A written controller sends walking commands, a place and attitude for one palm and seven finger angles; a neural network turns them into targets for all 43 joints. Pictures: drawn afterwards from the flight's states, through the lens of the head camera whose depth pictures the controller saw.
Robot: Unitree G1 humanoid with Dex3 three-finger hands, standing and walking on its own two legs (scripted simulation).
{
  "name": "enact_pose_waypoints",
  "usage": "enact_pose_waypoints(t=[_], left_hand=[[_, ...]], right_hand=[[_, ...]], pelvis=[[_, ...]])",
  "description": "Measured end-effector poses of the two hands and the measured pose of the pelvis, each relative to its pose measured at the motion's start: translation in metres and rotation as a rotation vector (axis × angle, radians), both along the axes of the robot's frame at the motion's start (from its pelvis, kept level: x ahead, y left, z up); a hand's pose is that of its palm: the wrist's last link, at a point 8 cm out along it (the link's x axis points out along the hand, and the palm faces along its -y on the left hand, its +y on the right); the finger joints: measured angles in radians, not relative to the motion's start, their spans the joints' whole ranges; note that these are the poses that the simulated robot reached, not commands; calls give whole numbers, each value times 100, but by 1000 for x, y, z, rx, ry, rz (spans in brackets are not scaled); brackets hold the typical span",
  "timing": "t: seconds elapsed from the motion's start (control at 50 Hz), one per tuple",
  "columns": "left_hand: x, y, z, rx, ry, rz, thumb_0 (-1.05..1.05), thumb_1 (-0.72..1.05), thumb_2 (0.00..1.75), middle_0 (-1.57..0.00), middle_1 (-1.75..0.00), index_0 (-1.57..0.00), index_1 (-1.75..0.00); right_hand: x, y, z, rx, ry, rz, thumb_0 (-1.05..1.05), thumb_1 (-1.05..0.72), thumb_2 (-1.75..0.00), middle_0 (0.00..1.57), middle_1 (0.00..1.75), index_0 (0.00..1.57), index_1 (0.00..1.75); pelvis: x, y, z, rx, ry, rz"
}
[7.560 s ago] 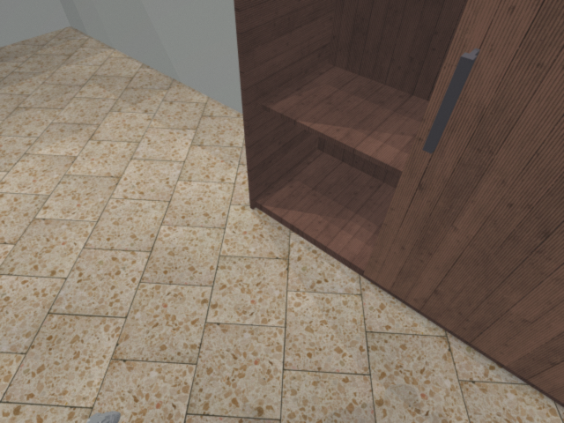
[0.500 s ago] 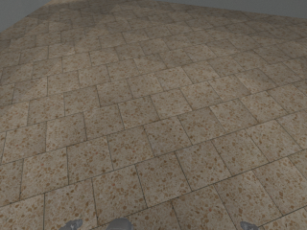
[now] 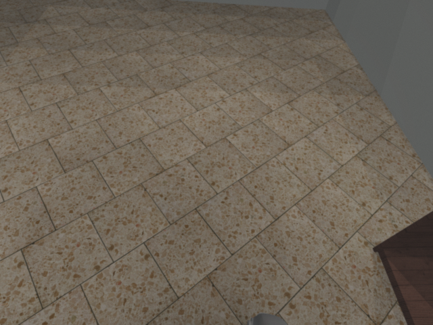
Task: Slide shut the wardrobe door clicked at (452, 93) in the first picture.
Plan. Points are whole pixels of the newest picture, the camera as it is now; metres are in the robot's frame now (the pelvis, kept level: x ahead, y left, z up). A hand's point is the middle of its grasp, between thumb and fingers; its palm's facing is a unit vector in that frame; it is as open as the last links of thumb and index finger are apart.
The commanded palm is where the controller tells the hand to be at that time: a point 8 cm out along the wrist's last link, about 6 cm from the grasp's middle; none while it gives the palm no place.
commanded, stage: turn to face it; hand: right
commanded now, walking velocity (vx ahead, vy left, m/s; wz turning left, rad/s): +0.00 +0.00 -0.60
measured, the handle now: out of the picture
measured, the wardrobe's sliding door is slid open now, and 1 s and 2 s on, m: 0.60 0.60 0.60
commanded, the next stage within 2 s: none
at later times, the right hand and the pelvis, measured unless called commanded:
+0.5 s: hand out of the picture +0.06 -0.28 -0.16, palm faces +0.30 +0.92 -0.26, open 7.4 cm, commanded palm none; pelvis +0.01 -0.03 +0.00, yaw -17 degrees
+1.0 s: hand out of the picture -0.02 -0.17 -0.14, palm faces +0.58 +0.76 -0.29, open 7.4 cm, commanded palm none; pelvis +0.03 +0.03 +0.00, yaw -37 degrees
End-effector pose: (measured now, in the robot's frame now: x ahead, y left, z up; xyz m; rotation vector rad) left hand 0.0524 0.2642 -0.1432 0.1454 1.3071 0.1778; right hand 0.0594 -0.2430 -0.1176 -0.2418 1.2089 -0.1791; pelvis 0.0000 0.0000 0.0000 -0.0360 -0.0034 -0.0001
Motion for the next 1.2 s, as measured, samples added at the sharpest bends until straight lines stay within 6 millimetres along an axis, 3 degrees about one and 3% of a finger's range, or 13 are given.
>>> enact_pose_waypoints(t=[0.14,0.22,0.32,0.46,0.62,0.7,0.86,0.98,1.08,1.2], left_hand=[[78,-38,11,69,-129,-180,1,91,89,-20,-30,-20,-30],[100,-60,26,88,-189,-240,0,91,89,-20,-30,-20,-30],[103,-77,35,86,-174,-283,0,91,89,-20,-30,-21,-30],[96,-83,28,43,-121,-314,0,91,89,-20,-30,-21,-30],[85,-54,2,2,-22,-337,0,91,89,-21,-30,-21,-30],[93,-32,-16,-18,13,-359,1,91,89,-20,-30,-21,-30],[130,-17,-9,-24,25,-473,1,91,89,-20,-30,-20,-30],[162,-30,-4,3,32,-590,1,91,89,-20,-30,-20,-30],[193,-69,1,14,-10,-708,1,91,89,-20,-30,-20,-30],[225,-146,10,10,-135,-875,1,91,89,-20,-30,-20,-30]], right_hand=[[-59,-46,-38,36,98,-163,0,-90,-90,20,30,20,30],[-71,-65,-40,40,136,-218,1,-90,-90,20,30,20,30],[-57,-76,-24,44,61,-249,1,-90,-90,19,30,20,30],[-33,-78,-9,14,-43,-283,0,-90,-90,19,30,20,30],[-3,-50,7,-29,-138,-308,0,-90,-90,19,30,20,30],[-5,-26,14,-63,-179,-328,0,-90,-90,20,30,20,30],[-54,15,25,-61,-121,-473,0,-90,-90,20,30,20,30],[-104,40,13,-26,-47,-606,0,-90,-90,20,30,20,30],[-156,57,-1,15,40,-722,0,-90,-90,20,30,20,30],[-221,64,-28,68,117,-861,0,-90,-90,20,30,20,30]], pelvis=[[3,-28,-18,32,13,-94],[2,-39,-13,47,9,-127],[3,-47,0,65,12,-186],[9,-40,3,54,22,-266],[17,-10,-3,33,31,-366],[22,10,-9,21,21,-419],[32,29,4,-22,4,-540],[33,33,4,-19,3,-626],[27,27,0,-3,6,-696],[16,8,-13,33,3,-777]])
